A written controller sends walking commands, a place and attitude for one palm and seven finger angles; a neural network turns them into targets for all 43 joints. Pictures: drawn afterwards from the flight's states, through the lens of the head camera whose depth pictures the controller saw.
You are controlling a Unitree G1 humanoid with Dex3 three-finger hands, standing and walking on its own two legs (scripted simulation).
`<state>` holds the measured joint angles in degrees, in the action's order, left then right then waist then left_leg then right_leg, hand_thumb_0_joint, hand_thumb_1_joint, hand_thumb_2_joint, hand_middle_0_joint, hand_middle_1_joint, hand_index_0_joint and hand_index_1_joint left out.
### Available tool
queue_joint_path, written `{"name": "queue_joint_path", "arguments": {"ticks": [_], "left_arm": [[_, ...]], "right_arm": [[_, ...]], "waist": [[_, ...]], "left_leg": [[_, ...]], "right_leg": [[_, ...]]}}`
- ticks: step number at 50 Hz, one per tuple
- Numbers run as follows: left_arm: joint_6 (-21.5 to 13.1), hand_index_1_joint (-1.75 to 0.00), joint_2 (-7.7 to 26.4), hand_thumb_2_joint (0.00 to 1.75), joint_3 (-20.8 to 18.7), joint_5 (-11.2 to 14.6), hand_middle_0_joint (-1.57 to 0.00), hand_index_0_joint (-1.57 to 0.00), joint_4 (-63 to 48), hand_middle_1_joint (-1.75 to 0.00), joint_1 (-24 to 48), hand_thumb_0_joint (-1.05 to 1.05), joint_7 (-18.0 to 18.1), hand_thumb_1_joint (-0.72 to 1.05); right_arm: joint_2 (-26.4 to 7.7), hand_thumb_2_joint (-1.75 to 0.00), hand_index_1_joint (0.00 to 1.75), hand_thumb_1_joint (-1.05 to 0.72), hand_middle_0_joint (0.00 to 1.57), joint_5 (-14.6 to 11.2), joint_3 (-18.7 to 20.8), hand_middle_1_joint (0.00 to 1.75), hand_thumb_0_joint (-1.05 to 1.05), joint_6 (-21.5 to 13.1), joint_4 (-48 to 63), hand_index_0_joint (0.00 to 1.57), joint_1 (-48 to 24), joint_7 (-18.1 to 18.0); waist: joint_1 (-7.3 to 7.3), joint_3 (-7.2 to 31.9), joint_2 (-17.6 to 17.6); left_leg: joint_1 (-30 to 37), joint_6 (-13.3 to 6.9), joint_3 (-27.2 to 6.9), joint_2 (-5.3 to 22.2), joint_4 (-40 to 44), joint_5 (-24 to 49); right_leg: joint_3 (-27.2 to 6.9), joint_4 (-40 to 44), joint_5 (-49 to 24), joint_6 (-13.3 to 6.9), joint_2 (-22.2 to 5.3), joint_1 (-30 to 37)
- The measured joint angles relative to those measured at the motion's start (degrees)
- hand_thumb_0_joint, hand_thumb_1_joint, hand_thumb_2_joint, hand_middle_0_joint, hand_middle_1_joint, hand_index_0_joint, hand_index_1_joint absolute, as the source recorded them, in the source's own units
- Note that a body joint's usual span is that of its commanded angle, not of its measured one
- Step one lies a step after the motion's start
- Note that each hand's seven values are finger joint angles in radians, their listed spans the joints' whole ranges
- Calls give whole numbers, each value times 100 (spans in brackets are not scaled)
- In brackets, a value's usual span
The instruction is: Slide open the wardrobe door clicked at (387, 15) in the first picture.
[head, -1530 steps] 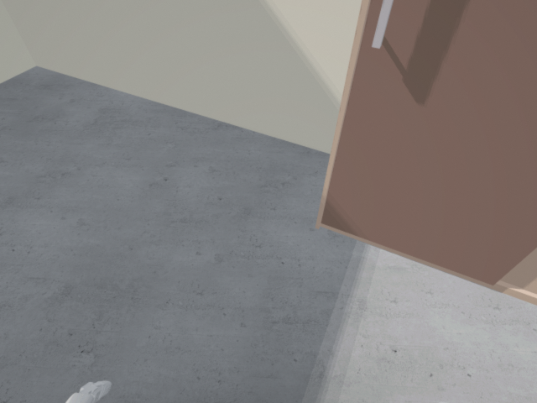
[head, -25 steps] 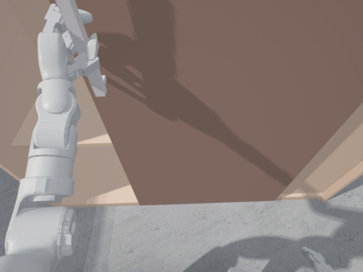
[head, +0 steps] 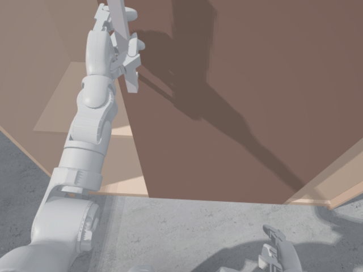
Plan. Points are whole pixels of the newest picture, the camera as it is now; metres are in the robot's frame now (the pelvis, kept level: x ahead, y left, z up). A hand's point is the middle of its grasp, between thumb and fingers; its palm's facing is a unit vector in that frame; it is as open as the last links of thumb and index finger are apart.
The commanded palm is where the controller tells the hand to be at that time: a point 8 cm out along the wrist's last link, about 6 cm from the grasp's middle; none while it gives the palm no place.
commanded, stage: stop walking and hold the door there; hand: left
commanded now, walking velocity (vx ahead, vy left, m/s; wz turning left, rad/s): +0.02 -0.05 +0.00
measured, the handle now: (121, 16) +0.49 +0.17 +0.27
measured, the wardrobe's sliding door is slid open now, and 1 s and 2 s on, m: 0.43 0.43 0.40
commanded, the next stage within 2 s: loosen the grip on the handle in 0.36 s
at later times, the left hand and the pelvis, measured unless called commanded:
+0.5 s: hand (134, 53) +0.44 +0.15 +0.23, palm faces +0.15 -0.98 -0.13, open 6.3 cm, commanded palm +0.41 +0.19 +0.21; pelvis +0.00 -0.01 +0.00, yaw +0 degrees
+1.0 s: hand (135, 56) +0.44 +0.14 +0.22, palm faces +0.17 -0.98 -0.08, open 14.2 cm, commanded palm +0.42 +0.19 +0.22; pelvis -0.05 -0.02 -0.01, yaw -5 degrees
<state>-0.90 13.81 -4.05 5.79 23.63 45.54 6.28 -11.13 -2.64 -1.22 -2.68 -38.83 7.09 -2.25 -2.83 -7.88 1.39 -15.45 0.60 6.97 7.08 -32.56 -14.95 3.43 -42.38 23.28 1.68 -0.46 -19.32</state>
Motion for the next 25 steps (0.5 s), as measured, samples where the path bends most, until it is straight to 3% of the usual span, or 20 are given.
{"name": "queue_joint_path", "arguments": {"ticks": [5, 9, 12, 16, 23, 25], "left_arm": [[29, -136, 223, 83, -142, -30, -45, -16, 38, -140, 5, -4, 25, 76], [27, -135, 281, 83, -340, -47, -45, -15, 128, -140, -81, -5, 76, 76], [47, -135, 283, 82, -395, -36, -45, -17, 261, -140, -56, -4, 24, 76], [28, -135, 261, 81, -354, -12, -45, -19, 448, -140, -51, -4, 3, 76], [-71, -136, 219, 81, -247, 12, -45, -20, 725, -140, -142, -3, 78, 76], [-194, -136, 292, 80, -394, -369, -47, -22, 1244, -140, 226, -4, -270, 71]], "right_arm": [[-68, -89, 30, -90, 21, -37, -12, 30, 1, -1, 65, 20, -6, -9], [-230, -89, 30, -90, 21, -60, 69, 30, 1, 73, 2, 20, -57, -145], [-366, -89, 30, -90, 21, -75, 144, 30, 1, 126, -69, 20, -19, -257], [-464, -90, 30, -91, 20, -61, 207, 30, 1, 181, -190, 20, 83, -330], [-400, -90, 30, -91, 20, -29, 175, 30, 1, 221, -246, 20, 307, -329], [-265, -90, 30, -91, 20, 48, 234, 30, 1, -30, -330, 20, 343, -220]], "waist": [[-22, 22, -44], [264, 95, 121], [358, 151, 106], [348, 262, -16], [298, 538, -6], [246, 505, -114]], "left_leg": [[-125, 145, 30, 60, -214, -90], [-237, 185, -155, 42, -199, 40], [-242, 163, -217, -65, -181, -22], [-124, 113, -99, -177, -24, 48], [-60, 52, 55, -130, 104, 60], [-33, 36, 110, -136, 172, 105]], "right_leg": [[33, 1205, -982, -113, -43, 540], [222, 1064, -757, -195, -55, 455], [258, 960, -690, -174, -149, 418], [152, 942, -686, -99, -259, 417], [12, 1221, -852, -36, -199, 473], [-38, 1232, -898, -62, -198, 449]]}}
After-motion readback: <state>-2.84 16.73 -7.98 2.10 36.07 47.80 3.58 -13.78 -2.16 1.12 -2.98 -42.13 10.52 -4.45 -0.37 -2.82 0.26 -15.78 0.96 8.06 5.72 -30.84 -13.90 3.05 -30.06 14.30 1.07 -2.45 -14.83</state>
